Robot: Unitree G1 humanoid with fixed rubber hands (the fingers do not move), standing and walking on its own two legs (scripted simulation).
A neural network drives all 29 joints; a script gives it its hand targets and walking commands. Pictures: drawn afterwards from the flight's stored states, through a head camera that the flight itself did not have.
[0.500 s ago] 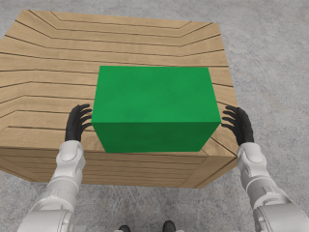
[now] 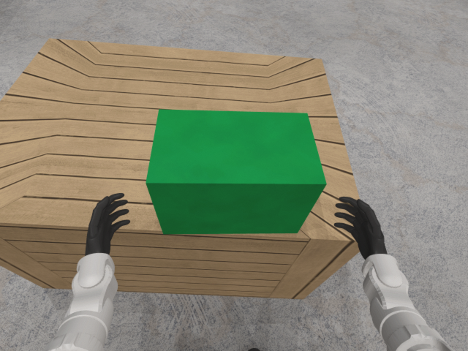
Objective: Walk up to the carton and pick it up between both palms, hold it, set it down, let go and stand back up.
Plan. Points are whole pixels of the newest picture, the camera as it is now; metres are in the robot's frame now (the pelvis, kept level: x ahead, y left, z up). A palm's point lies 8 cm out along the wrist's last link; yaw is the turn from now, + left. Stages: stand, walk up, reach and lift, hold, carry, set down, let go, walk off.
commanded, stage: set down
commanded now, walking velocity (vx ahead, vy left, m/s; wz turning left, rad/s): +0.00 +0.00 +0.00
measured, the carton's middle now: (232, 175) +0.47 +0.00 -0.04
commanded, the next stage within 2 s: let go in 1.84 s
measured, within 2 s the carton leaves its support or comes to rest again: neither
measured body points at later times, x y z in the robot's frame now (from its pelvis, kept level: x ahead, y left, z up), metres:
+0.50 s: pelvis +0.00 +0.00 +0.00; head +0.02 +0.02 +0.45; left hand +0.27 +0.23 -0.03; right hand +0.26 -0.25 -0.02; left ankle +0.02 +0.13 -0.74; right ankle +0.04 -0.12 -0.74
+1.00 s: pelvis +0.02 +0.00 +0.00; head -0.01 +0.02 +0.45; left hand +0.24 +0.24 -0.05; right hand +0.24 -0.25 -0.03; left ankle +0.02 +0.13 -0.74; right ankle +0.04 -0.12 -0.74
